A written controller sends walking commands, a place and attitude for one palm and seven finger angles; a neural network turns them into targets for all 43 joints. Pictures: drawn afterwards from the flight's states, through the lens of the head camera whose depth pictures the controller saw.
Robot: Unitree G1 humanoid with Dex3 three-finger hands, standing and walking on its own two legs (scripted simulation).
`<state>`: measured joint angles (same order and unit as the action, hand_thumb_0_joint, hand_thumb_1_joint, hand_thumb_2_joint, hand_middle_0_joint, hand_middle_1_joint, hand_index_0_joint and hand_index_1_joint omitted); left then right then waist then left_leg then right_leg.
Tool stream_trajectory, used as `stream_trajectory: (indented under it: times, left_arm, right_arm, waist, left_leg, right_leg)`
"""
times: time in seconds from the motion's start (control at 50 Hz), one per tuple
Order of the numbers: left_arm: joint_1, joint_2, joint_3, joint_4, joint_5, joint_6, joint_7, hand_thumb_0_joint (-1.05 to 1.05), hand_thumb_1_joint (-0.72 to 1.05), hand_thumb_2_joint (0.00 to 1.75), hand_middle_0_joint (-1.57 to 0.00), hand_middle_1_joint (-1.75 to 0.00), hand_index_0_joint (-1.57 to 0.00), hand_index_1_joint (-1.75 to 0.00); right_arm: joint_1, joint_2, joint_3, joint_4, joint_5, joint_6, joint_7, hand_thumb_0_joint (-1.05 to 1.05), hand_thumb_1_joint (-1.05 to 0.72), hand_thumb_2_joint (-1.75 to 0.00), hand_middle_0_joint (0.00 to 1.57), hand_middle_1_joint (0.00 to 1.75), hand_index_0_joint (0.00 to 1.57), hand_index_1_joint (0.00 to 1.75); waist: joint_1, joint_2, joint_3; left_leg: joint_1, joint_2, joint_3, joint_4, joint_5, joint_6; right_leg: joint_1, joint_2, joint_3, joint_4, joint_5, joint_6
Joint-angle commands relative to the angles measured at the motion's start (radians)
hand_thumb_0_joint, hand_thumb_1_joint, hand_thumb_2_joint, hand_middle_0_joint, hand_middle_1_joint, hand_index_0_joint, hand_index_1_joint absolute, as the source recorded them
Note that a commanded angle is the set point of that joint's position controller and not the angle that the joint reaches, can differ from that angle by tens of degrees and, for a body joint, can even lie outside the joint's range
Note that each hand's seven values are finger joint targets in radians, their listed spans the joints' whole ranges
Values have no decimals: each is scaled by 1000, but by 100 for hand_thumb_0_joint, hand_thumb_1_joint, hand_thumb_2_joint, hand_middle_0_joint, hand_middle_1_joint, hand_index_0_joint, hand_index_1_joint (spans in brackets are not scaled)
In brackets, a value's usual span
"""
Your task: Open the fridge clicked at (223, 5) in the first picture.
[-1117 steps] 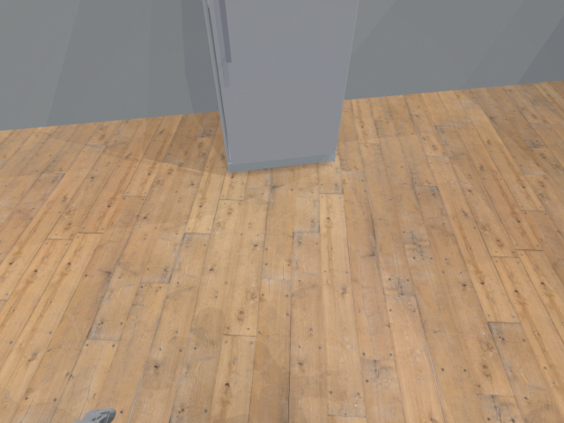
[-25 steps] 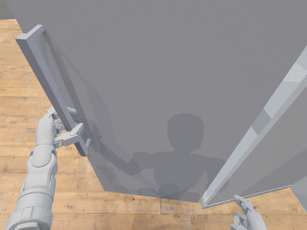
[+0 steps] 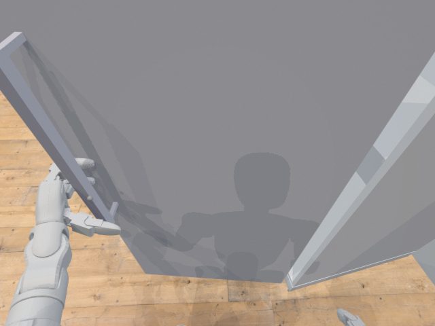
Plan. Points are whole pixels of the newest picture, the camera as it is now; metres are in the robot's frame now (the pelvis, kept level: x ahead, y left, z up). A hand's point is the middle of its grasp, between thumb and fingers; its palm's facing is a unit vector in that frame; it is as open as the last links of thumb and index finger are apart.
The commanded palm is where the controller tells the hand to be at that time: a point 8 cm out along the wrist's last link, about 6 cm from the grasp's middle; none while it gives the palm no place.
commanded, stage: slip the hand off the handle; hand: left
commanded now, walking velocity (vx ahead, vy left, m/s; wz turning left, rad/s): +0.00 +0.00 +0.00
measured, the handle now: (76, 159) +0.37 +0.28 +0.12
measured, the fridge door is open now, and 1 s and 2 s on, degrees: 72 71 71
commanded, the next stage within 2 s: draw the hand back to the body in 1.30 s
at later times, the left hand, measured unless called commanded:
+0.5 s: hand (55, 202) +0.32 +0.33 +0.05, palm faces +0.36 -0.90 -0.27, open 14.7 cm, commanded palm +0.28 +0.36 +0.06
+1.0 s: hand (33, 232) +0.26 +0.34 +0.04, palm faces +0.36 -0.89 -0.28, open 14.7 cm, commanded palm +0.21 +0.38 +0.06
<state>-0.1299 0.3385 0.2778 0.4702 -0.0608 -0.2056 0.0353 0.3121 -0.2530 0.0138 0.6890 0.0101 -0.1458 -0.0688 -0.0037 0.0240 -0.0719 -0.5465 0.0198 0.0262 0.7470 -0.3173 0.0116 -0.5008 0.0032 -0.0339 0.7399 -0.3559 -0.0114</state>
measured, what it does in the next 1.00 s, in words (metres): stands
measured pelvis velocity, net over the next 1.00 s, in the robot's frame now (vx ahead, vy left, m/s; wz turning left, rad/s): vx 0.01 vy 0.02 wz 0.02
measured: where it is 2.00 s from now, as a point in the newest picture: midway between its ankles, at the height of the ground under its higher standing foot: outside the picture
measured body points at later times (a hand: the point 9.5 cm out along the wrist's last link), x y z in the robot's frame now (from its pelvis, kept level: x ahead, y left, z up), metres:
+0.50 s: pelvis +0.02 +0.01 -0.01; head +0.06 +0.02 +0.44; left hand +0.29 +0.37 +0.07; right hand +0.18 -0.24 -0.10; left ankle +0.04 +0.11 -0.71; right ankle +0.01 -0.11 -0.71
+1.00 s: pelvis +0.01 +0.02 -0.01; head +0.05 +0.03 +0.44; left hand +0.24 +0.39 +0.06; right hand +0.16 -0.24 -0.10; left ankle +0.04 +0.11 -0.71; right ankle +0.01 -0.11 -0.71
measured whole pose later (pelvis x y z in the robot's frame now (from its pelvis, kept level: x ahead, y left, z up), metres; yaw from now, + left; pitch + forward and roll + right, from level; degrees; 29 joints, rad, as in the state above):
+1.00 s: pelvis +0.01 +0.02 -0.01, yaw +1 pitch +9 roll -2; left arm 0.14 0.42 0.44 0.29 -0.15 -0.20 -0.13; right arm 0.29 -0.26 0.00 0.65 0.02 -0.16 -0.08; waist 0.01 0.02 -0.10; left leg -0.62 0.01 0.00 0.85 -0.38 0.03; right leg -0.54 0.00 -0.06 0.79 -0.40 0.01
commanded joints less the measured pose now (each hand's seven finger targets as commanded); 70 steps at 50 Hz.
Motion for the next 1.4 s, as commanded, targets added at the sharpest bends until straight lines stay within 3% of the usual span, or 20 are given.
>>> stream_trajectory:
  times: [0.0,0.08,0.26,0.36,0.48,0.54,0.56,0.58,0.64,0.68,0.74,0.88,0.94,1.02,1.08,1.16,1.2,1.28,1.34,1.38]
  left_arm:
    - [-239,289,137,-194,-4,-35,24,0,-55,20,-25,-115,-25,-115]
    - [-215,300,160,-235,-5,-49,0,0,-55,20,-25,-115,-25,-115]
    - [-191,278,137,-230,-34,-36,-86,0,-55,20,-25,-115,-25,-115]
    - [-212,312,161,-220,-42,-24,-108,0,-55,20,-25,-115,-25,-115]
    - [-233,370,203,-228,-39,-48,-124,0,-55,20,-25,-115,-25,-115]
    - [-268,426,248,-162,-39,-45,-134,0,-55,20,-25,-115,-25,-115]
    - [-294,399,216,-148,-43,-44,-144,0,-55,20,-25,-115,-25,-115]
    - [-311,440,245,-148,-44,-48,-153,0,-55,20,-25,-115,-25,-115]
    - [-150,373,219,-170,-58,-48,-170,0,-55,20,-25,-115,-25,-115]
    - [-72,390,242,-207,-75,-44,-176,0,-55,20,-25,-115,-25,-115]
    - [-10,392,274,-224,-88,-35,-161,0,-55,20,-25,-115,-25,-115]
    - [91,382,289,-367,-103,-66,-146,0,-55,20,-25,-115,-25,-115]
    - [120,362,270,-435,-108,-79,-150,0,-55,20,-25,-115,-25,-115]
    - [193,346,274,-417,-136,-61,-170,0,-55,20,-25,-115,-25,-115]
    - [253,332,272,-470,-141,-59,-181,0,-55,20,-25,-115,-25,-115]
    - [272,298,241,-526,-144,-58,-178,0,-55,20,-25,-115,-25,-115]
    - [329,279,231,-556,-147,-56,-178,0,-55,20,-25,-115,-25,-115]
    - [408,270,233,-608,-146,-41,-166,0,-55,20,-25,-115,-25,-115]
    - [379,325,289,-612,-144,-42,-158,0,-55,20,-25,-115,-25,-115]
    - [362,304,271,-609,-153,-47,-168,0,-55,20,-25,-115,-25,-115]
  right_arm:
    - [-63,-154,-59,-137,2,-53,-10,0,-90,-90,20,30,20,30]
    - [-69,-145,-61,-149,1,-44,-12,0,-90,-90,20,30,20,30]
    - [-67,-148,-63,-153,11,-44,-19,0,-90,-90,20,30,20,30]
    - [-63,-155,-61,-153,13,-42,-22,0,-90,-90,20,30,20,30]
    - [-59,-157,-58,-156,8,-40,-27,0,-90,-90,20,30,20,30]
    - [-57,-166,-54,-141,11,-30,-35,0,-90,-90,20,30,20,30]
    - [-56,-163,-51,-146,12,-32,-35,0,-90,-90,20,30,20,30]
    - [-50,-168,-53,-145,12,-33,-36,0,-90,-90,20,30,20,30]
    - [-52,-162,-58,-165,12,-39,-26,0,-90,-90,20,30,20,30]
    - [-44,-165,-63,-176,11,-42,-17,0,-90,-90,20,30,20,30]
    - [-64,-164,-62,-183,15,-41,-14,0,-90,-90,20,30,20,30]
    - [-83,-152,-63,-195,10,-62,-17,0,-90,-90,20,30,20,30]
    - [-98,-148,-61,-189,10,-78,-26,0,-90,-90,20,30,20,30]
    - [-106,-150,-57,-187,17,-98,-35,0,-90,-90,20,30,20,30]
    - [-111,-143,-57,-195,18,-108,-36,0,-90,-90,20,30,20,30]
    - [-119,-139,-52,-196,19,-124,-40,0,-90,-90,20,30,20,30]
    - [-117,-136,-52,-203,18,-136,-39,0,-90,-90,20,30,20,30]
    - [-123,-131,-51,-207,17,-147,-40,0,-90,-90,20,30,20,30]
    - [-128,-134,-51,-194,16,-146,-47,0,-90,-90,20,30,20,30]
    - [-127,-127,-46,-196,17,-151,-48,0,-90,-90,20,30,20,30]
  waist:
    - [6,-37,-222]
    - [26,15,-267]
    - [18,53,-266]
    - [12,41,-240]
    - [21,75,-289]
    - [14,67,-234]
    - [1,53,-241]
    - [10,67,-267]
    - [36,91,-289]
    - [41,56,-316]
    - [45,33,-232]
    - [41,69,-237]
    - [41,128,-219]
    - [36,56,-183]
    - [51,82,-202]
    - [34,78,-170]
    - [43,75,-177]
    - [48,76,-164]
    - [48,63,-136]
    - [41,82,-137]
  left_leg:
    - [129,-21,-10,-68,181,20]
    - [146,-24,-13,-53,215,18]
    - [187,-15,-32,-28,307,9]
    - [170,-12,-49,-28,297,3]
    - [175,-16,-62,-27,269,0]
    - [132,-15,-64,-30,200,5]
    - [130,-16,-65,-30,184,7]
    - [135,-17,-69,-31,185,6]
    - [165,-14,-70,-29,241,6]
    - [163,-11,-70,-27,269,6]
    - [111,-13,-67,-34,211,11]
    - [114,-13,-64,-35,172,12]
    - [131,-9,-75,-38,154,6]
    - [101,-12,-83,-46,100,6]
    - [114,-14,-82,-43,127,2]
    - [112,-14,-92,-38,96,2]
    - [117,-13,-97,-41,102,-1]
    - [105,-15,-98,-39,92,-3]
    - [74,-19,-92,-29,68,1]
    - [71,-24,-87,-22,58,2]
  right_leg:
    - [54,8,11,-98,213,2]
    - [61,10,10,-78,233,-4]
    - [24,16,-3,-57,276,-10]
    - [-3,15,-12,-53,250,-10]
    - [-5,18,-12,-45,205,-14]
    - [-27,18,-8,-54,160,-14]
    - [-35,19,-11,-52,150,-11]
    - [-29,20,-9,-51,147,-14]
    - [-5,21,-14,-50,171,-18]
    - [12,24,-19,-47,195,-14]
    - [-2,24,-22,-53,163,-11]
    - [-15,24,-22,-48,121,-10]
    - [-30,21,-21,-48,97,-15]
    - [-40,20,-27,-57,68,-10]
    - [-29,18,-29,-51,84,-14]
    - [-57,18,-31,-50,66,-12]
    - [-47,18,-35,-47,68,-11]
    - [-49,15,-36,-48,66,-10]
    - [-58,13,-29,-51,49,-11]
    - [-71,12,-27,-51,38,-10]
